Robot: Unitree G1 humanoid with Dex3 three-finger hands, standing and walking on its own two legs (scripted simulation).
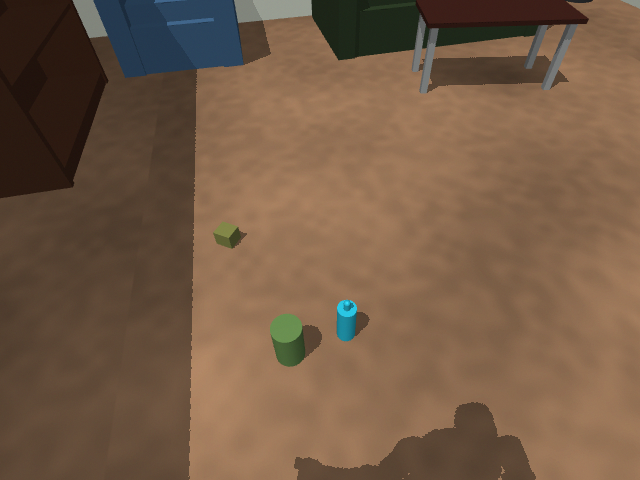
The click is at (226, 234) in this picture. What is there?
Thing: small box
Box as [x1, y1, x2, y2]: [213, 222, 240, 248]
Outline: 222,222 213,232 216,242 231,248 240,237 237,226
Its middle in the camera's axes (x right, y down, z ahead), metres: -0.41 -0.01 +1.66
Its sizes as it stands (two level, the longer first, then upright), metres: 0.079 0.073 0.070
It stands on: the floor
